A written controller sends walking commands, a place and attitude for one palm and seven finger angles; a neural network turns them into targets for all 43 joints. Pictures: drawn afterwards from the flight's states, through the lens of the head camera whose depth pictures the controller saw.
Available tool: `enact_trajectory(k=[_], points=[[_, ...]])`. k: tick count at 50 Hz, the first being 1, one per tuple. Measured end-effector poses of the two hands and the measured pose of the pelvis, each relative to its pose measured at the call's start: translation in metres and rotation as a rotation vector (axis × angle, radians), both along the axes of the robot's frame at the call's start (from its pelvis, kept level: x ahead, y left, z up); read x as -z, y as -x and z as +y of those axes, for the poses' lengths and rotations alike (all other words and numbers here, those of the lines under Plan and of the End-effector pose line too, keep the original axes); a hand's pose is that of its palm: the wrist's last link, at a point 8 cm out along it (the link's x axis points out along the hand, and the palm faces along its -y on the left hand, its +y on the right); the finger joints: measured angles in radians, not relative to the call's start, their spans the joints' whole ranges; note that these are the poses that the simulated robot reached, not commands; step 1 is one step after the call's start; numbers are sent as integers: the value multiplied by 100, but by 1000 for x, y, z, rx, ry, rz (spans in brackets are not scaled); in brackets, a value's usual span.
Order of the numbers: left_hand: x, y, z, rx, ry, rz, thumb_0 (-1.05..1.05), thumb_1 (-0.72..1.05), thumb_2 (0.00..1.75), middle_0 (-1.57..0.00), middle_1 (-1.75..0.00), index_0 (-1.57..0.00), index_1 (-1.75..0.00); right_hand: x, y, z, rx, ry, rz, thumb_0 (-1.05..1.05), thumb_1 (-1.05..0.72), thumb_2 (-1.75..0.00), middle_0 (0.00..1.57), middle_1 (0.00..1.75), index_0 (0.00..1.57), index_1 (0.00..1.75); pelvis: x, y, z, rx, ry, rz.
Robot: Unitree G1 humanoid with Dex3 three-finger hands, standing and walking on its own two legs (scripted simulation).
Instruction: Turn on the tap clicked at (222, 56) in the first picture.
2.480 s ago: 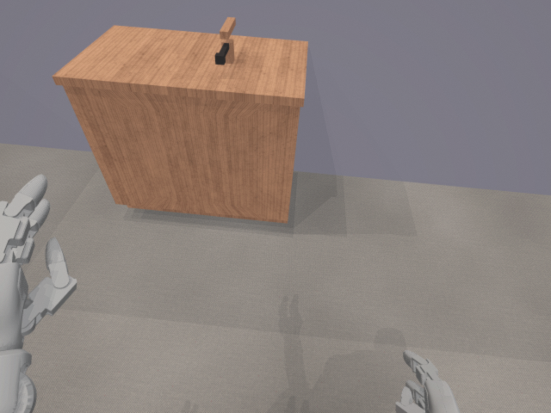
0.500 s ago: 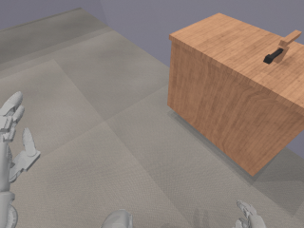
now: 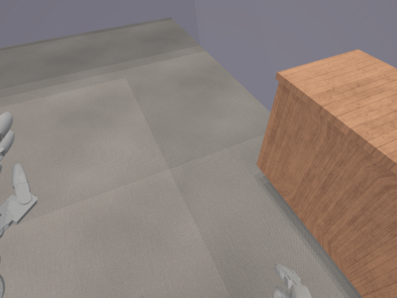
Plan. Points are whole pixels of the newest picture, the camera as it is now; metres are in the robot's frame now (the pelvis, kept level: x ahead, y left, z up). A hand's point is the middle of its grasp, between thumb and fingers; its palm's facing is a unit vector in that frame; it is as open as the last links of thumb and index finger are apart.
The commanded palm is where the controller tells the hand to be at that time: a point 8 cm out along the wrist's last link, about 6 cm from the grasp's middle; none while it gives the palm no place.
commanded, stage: walk to a spot facing it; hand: left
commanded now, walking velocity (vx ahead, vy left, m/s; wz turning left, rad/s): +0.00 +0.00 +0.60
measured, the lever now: out of the picture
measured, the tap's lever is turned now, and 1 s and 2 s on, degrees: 0 0 0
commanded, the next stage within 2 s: turn to face it in 1.94 s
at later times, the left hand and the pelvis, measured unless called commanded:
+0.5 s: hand (6, 216) +0.18 +0.28 +0.18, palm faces +0.61 -0.68 -0.40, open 7.5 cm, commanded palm +0.10 +0.30 +0.18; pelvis +0.03 -0.01 -0.01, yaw +17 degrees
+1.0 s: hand out of the picture +0.06 +0.22 +0.18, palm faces +0.79 -0.46 -0.41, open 7.5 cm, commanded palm -0.02 +0.23 +0.18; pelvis +0.02 -0.09 +0.01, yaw +36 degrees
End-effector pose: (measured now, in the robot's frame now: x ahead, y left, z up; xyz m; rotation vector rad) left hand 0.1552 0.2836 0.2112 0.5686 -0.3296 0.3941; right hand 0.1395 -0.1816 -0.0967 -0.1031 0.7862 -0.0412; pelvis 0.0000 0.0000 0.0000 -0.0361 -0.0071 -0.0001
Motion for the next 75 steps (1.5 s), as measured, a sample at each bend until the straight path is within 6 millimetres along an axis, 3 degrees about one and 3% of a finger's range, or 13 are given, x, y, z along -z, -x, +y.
enact_trajectory(k=[5, 11, 15, 19, 24, 33, 41, 48, 53, 57, 62, 70, 75], points=[[27, -2, -11, -134, 83, 36, 1, 89, 90, -21, -30, -21, -30, 20, -38, -30, -117, 63, 28, 1, -90, -90, 20, 30, 21, 30, 12, -13, -21, -90, -31, -17], [26, -3, -22, -130, 112, 67, 2, 88, 90, -21, -30, -21, -30, -8, -80, -66, -110, 179, 1, 2, -90, -90, 20, 30, 21, 30, 0, -25, -28, -157, -78, -17], [12, 2, -13, -129, 49, 16, 2, 88, 90, -21, -30, -21, -30, -30, -107, -70, -111, 241, -65, 2, -90, -90, 20, 30, 20, 30, 1, -32, -25, -200, -75, 6], [12, 13, 11, -159, 20, -59, 1, 88, 90, -21, -30, -21, -30, -35, -126, -55, -123, 269, -127, 2, -91, -90, 19, 30, 20, 30, 15, -36, -11, -228, -62, 14], [21, 23, 26, -201, 41, -43, 2, 89, 90, -21, -30, -21, -30, -34, -125, -13, -202, 168, -123, 1, -91, -90, 19, 30, 20, 30, 9, -32, -12, -290, -24, -3], [3, 81, -1, -305, 33, 27, 2, 89, 90, -21, -30, -21, -30, -18, -104, 33, -398, 22, -49, 1, -90, -90, 20, 30, 21, 30, -3, -30, -33, -399, 7, 3], [23, 118, -29, -532, 107, 68, 2, 89, 90, -21, -30, -21, -30, 9, -114, 10, -527, 23, -18, 1, -90, -90, 20, 30, 21, 30, 6, -22, -71, -494, -37, -8], [18, 140, -52, -556, 134, 56, 2, 88, 90, -21, -30, -21, -30, -12, -133, -28, -522, 151, -33, 2, -90, -90, 20, 30, 21, 30, -8, -19, -85, -595, -87, 10], [6, 174, -51, -613, 74, 12, 2, 88, 90, -21, -30, -21, -30, -27, -146, -32, -553, 224, -75, 2, -90, -90, 20, 30, 20, 30, -8, -11, -86, -661, -81, 37], [7, 209, -45, -687, 68, -56, 1, 88, 90, -21, -30, -21, -30, -32, -147, -13, -614, 261, -105, 2, -91, -90, 19, 30, 20, 30, -2, -1, -79, -706, -71, 43], [24, 238, -34, -736, 59, -130, 1, 89, 90, -21, -30, -20, -30, -23, -135, 32, -672, 188, -160, 2, -91, -90, 19, 30, 20, 30, 15, 12, -72, -749, -71, 4], [7, 246, -47, -774, 45, -109, 2, 89, 90, -20, -30, -20, -30, -15, -97, 97, -834, -2, -62, 1, -90, -90, 20, 30, 20, 30, -1, -2, -71, -829, -30, -15], [8, 240, -52, -855, -3, -27, 1, 89, 90, -21, -30, -20, -30, 5, -109, 112, -903, -38, -16, 1, -90, -90, 20, 30, 21, 30, 7, -26, -72, -862, -34, -8]])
